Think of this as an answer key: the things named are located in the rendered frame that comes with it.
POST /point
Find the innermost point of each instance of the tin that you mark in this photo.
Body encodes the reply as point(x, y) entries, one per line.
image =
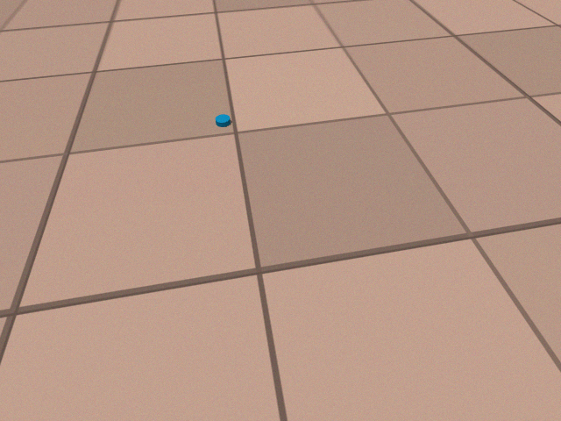
point(223, 120)

